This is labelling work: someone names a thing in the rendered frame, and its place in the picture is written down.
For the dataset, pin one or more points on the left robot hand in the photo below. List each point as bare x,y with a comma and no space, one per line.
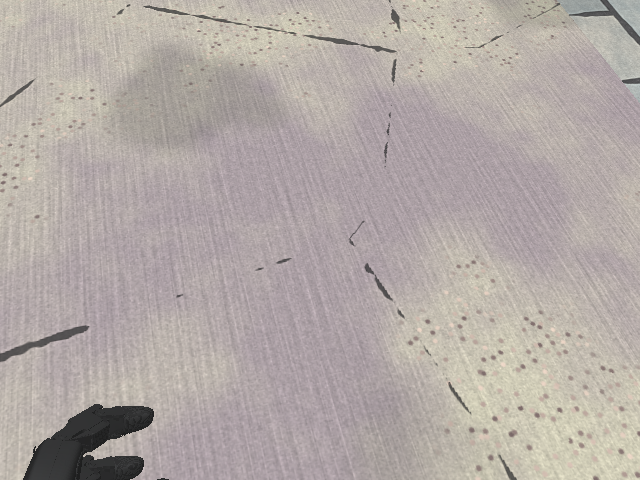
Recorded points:
61,457

